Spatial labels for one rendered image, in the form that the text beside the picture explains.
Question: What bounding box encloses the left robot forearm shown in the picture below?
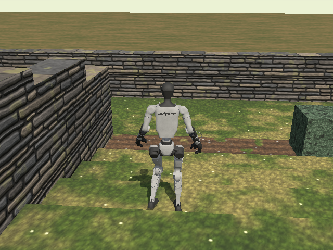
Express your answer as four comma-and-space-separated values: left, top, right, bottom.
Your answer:
137, 124, 146, 140

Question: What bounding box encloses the right robot upper arm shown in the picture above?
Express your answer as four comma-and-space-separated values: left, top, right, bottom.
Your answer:
178, 105, 194, 134

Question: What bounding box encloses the right robot forearm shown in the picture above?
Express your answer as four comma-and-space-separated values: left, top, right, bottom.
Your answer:
189, 126, 200, 145

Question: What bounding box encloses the robot head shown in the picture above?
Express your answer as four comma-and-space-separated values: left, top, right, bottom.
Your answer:
159, 82, 176, 107

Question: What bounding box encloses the robot left thigh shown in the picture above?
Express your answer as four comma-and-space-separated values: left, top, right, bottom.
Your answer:
149, 145, 163, 176

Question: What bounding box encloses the left robot upper arm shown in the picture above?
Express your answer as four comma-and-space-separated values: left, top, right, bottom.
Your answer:
142, 105, 157, 132

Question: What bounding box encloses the robot right hand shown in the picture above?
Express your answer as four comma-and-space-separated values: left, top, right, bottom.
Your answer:
190, 142, 202, 154

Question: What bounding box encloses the robot left hand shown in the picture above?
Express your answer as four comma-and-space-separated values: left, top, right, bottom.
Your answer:
136, 138, 147, 147

